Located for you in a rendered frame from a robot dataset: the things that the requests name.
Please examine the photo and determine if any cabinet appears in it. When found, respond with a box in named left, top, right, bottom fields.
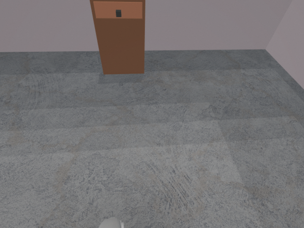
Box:
left=90, top=0, right=145, bottom=75

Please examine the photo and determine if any left robot thigh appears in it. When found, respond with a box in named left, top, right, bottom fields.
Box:
left=99, top=218, right=124, bottom=228

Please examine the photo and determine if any handle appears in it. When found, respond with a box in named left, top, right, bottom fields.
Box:
left=116, top=10, right=122, bottom=17

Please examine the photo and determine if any drawer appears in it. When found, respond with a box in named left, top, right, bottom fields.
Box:
left=93, top=1, right=142, bottom=19

